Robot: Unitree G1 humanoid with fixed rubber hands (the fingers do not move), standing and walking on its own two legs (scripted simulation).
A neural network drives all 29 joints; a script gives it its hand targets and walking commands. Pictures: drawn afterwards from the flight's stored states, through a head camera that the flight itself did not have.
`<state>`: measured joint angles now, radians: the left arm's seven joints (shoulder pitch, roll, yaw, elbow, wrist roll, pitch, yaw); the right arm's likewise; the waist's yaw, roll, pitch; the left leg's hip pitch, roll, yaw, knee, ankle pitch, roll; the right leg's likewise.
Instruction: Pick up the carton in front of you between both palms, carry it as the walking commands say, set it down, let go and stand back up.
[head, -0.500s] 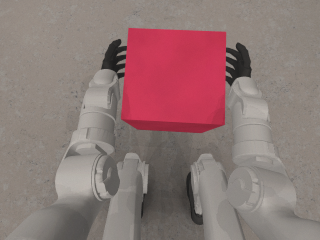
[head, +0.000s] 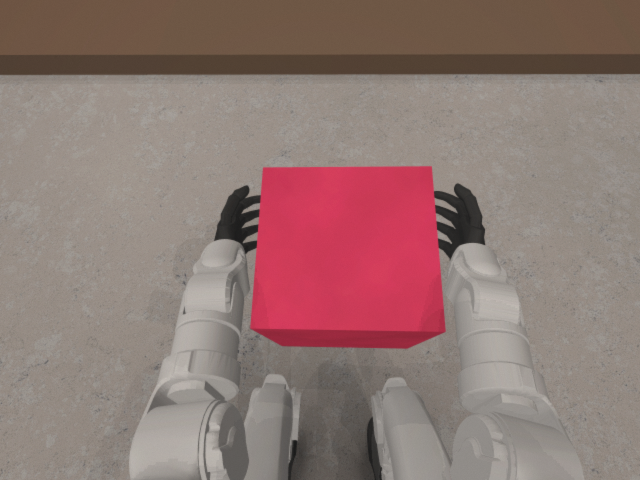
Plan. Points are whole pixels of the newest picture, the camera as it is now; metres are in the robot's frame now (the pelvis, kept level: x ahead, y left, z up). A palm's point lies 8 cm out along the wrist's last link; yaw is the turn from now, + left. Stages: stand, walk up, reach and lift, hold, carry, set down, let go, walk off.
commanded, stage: reach and lift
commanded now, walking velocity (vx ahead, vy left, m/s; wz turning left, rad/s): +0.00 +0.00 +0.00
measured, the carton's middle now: (345, 270) +0.41 -0.01 -0.11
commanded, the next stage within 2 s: hold in 1.74 s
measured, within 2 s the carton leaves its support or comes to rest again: neither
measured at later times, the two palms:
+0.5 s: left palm (191, 224) +0.37 +0.14 +0.12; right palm (537, 222) +0.37 -0.15 +0.13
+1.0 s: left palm (148, 205) +0.34 +0.14 +0.20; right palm (615, 199) +0.35 -0.15 +0.21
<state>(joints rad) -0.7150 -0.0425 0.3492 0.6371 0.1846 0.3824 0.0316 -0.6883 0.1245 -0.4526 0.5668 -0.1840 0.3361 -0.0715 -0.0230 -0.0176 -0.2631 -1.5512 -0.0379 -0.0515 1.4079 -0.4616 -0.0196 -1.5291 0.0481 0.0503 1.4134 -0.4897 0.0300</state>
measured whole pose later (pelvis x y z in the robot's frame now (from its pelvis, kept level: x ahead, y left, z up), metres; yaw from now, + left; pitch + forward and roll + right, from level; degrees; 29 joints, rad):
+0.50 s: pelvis +0.04 -0.01 +0.13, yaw +1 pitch +14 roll +0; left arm -0.40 -0.14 0.34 0.50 0.24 0.43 0.00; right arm -0.38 0.19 -0.38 0.45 -0.25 0.39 -0.04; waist -0.01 -0.01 -0.16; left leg -0.74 -0.03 -0.06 0.80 -0.31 -0.02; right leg -0.73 0.03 0.06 0.82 -0.34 0.01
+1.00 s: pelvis +0.04 +0.00 +0.17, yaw +0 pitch -5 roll +0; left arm -0.37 -0.18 0.34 0.45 0.34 0.64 -0.01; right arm -0.37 0.18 -0.37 0.43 -0.34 0.59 0.01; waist -0.01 0.00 -0.02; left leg -0.18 -0.02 -0.06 0.45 -0.19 -0.01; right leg -0.16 0.02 0.07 0.45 -0.21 0.01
